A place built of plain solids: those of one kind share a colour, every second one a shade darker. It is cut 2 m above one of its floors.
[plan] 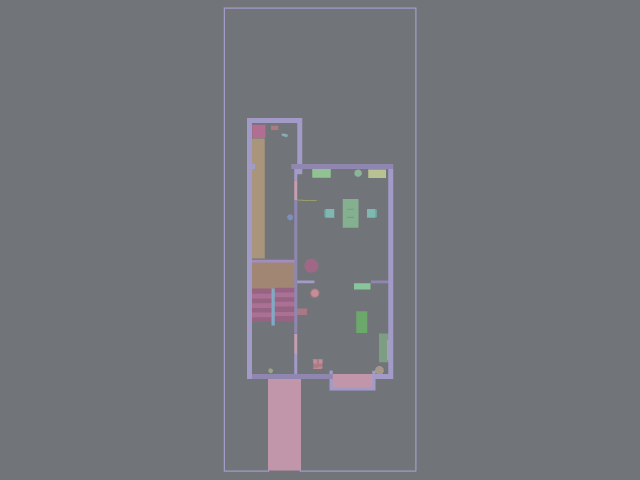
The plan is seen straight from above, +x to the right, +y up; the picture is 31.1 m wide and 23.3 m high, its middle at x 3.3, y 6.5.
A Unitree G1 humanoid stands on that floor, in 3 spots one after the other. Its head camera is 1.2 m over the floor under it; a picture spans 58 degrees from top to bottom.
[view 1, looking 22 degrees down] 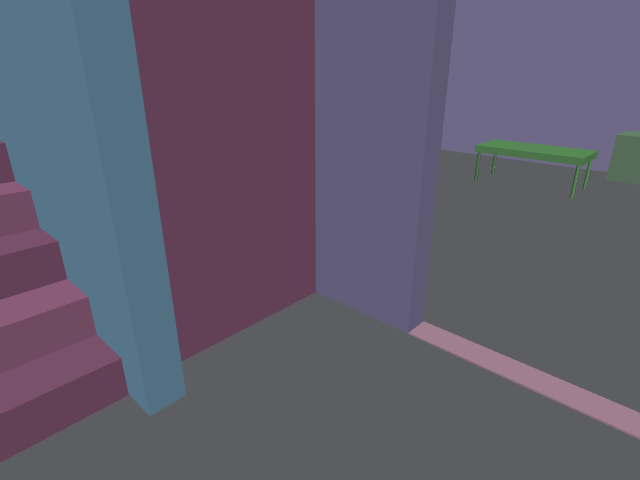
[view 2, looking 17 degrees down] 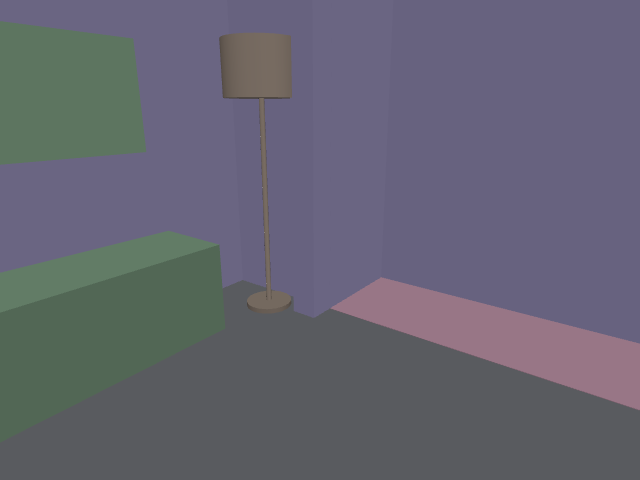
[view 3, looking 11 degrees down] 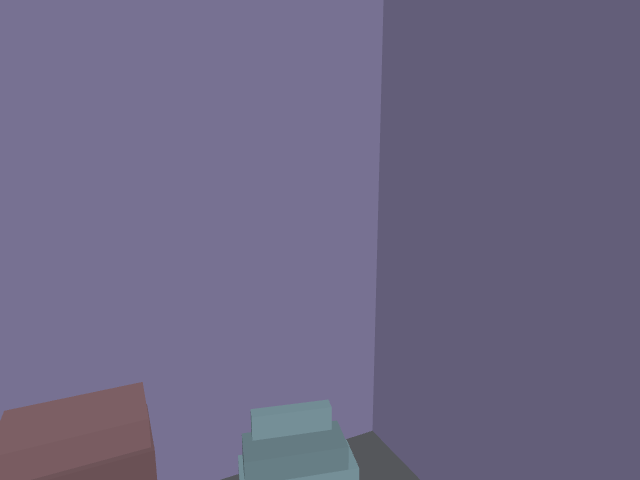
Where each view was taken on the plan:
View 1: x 0.47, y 1.05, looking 43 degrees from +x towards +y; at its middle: wall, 2.33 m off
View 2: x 4.40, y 2.00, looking -53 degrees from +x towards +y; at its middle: wall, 2.49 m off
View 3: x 1.23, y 10.72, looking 64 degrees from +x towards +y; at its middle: wall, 1.64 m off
